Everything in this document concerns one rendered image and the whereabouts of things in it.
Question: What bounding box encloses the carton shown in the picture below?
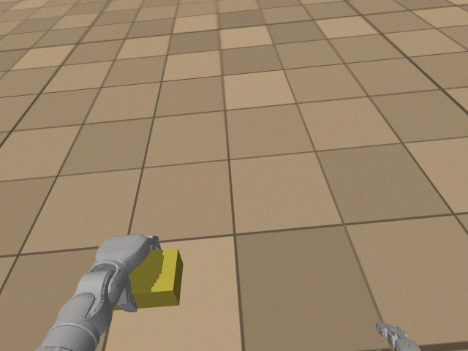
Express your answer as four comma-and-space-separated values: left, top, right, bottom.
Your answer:
94, 249, 183, 311

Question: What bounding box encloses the left robot arm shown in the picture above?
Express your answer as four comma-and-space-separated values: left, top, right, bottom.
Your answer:
34, 259, 129, 351

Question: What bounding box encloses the right robot hand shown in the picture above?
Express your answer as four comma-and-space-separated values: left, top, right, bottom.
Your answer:
376, 322, 421, 351

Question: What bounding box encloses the left robot hand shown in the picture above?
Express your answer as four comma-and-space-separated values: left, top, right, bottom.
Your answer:
95, 234, 161, 312

